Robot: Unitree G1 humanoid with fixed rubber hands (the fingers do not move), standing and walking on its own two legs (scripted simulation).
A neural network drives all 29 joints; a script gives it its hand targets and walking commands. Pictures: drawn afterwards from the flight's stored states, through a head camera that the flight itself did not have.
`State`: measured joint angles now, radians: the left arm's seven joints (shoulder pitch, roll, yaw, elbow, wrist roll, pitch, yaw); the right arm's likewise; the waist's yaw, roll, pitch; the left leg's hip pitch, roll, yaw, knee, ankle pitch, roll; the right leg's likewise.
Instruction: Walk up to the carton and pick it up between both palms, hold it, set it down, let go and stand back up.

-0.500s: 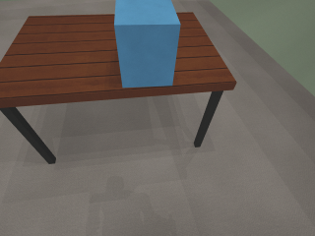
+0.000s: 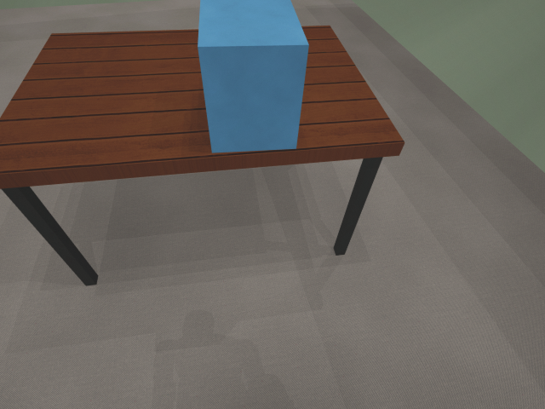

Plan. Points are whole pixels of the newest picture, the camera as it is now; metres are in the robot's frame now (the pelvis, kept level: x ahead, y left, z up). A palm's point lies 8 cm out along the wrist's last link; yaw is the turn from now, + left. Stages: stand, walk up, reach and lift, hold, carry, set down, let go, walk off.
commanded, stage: stand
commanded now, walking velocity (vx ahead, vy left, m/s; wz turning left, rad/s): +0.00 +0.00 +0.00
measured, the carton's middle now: (250, 75) +0.88 +0.05 +0.02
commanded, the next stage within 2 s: none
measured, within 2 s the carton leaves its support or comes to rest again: neither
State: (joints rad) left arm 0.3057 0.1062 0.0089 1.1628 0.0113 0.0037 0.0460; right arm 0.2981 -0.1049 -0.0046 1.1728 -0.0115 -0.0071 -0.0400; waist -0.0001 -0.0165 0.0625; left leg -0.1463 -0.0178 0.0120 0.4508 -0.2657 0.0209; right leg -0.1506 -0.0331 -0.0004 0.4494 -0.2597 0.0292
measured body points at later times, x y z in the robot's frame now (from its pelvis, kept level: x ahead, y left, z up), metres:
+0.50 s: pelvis -0.01 +0.00 +0.00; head +0.00 +0.01 +0.45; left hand -0.05 +0.20 -0.17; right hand -0.03 -0.20 -0.16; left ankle -0.01 +0.11 -0.74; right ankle -0.01 -0.14 -0.74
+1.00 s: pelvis +0.00 +0.00 +0.00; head +0.02 +0.01 +0.45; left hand -0.05 +0.20 -0.17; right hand -0.03 -0.20 -0.16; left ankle -0.01 +0.11 -0.74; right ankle -0.01 -0.14 -0.74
